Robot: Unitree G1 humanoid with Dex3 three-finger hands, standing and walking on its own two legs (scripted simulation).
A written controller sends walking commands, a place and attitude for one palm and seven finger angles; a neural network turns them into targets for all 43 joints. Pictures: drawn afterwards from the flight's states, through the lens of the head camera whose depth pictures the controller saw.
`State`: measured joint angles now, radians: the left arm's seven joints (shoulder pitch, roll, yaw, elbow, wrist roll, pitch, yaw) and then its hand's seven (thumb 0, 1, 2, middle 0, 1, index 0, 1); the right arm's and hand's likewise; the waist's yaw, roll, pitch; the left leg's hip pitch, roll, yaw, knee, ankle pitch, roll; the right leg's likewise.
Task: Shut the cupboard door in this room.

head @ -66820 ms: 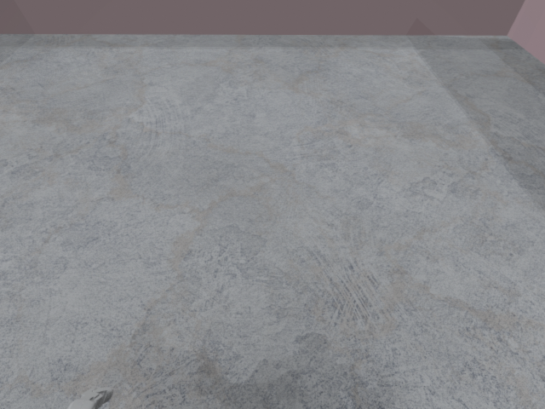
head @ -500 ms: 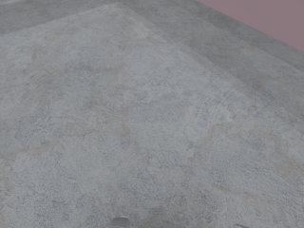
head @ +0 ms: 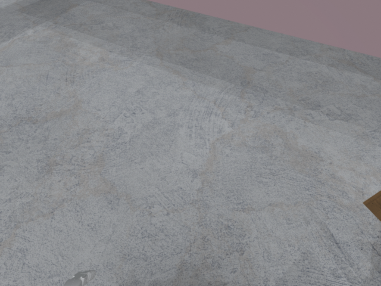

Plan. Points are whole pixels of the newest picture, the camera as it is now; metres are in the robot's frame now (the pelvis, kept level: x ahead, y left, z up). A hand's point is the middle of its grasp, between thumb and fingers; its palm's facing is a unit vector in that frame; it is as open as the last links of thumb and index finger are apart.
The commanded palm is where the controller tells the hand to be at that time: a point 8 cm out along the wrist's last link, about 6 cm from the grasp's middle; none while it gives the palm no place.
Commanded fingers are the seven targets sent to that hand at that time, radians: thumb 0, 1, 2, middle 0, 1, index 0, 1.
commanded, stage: turn to face it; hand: left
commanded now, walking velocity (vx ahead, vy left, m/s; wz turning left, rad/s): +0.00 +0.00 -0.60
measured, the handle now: out of the picture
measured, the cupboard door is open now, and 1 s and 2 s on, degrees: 55 55 55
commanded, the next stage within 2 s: take the last steps up to it in 1.74 s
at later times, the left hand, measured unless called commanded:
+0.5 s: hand out of the picture +0.14 +0.20 -0.18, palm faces -0.21 -0.96 -0.19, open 7.3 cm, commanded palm none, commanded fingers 0.00 0.90 0.90 -0.20 -0.30 -0.20 -0.30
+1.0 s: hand (165, 241) +0.24 +0.08 -0.14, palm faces -0.55 -0.78 -0.29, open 7.3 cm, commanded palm none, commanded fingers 0.00 0.90 0.90 -0.20 -0.30 -0.20 -0.30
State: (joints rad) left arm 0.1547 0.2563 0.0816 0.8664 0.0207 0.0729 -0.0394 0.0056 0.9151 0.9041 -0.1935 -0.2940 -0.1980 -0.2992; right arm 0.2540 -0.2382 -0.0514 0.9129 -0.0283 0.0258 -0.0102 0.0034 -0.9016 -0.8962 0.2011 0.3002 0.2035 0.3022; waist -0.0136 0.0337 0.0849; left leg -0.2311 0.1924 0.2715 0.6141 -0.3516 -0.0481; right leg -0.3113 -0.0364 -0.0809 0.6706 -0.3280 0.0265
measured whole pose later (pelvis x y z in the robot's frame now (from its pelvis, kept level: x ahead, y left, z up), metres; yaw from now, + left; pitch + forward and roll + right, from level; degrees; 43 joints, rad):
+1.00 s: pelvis +0.02 -0.02 +0.00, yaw -35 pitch +1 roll +0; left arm 0.13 0.21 0.05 0.87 0.02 0.03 -0.01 0.00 0.91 0.90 -0.20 -0.29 -0.20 -0.30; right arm 0.25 -0.28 -0.07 0.94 -0.02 0.07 -0.02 0.01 -0.91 -0.90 0.20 0.30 0.20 0.30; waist -0.03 0.08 0.09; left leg -0.38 0.14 0.12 1.01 -0.54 -0.07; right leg -0.30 0.00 -0.06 0.65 -0.36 -0.03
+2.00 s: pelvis +0.04 -0.04 +0.01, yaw -62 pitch +1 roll +0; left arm 0.18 0.16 0.03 0.94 0.02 0.01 0.00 0.00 0.91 0.90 -0.20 -0.29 -0.20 -0.30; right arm 0.29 -0.26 -0.06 1.00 -0.03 0.06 -0.01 0.01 -0.91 -0.90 0.20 0.30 0.20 0.30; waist -0.04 0.06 0.04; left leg -0.46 0.08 0.08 1.08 -0.45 -0.07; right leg -0.18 0.00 -0.03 0.48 -0.31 -0.03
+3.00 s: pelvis +0.04 -0.29 +0.02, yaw -70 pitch +1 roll +1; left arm 0.17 0.14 0.03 1.00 0.02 -0.02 0.05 -0.01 0.93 0.90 -0.20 -0.30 -0.21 -0.30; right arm 0.13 -0.23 -0.06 0.98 -0.02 0.08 -0.01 0.00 -0.91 -0.90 0.19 0.30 0.20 0.30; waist 0.02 0.04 0.07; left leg -0.50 -0.01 0.02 1.07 -0.41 -0.07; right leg -0.25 -0.03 -0.12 0.43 -0.19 -0.05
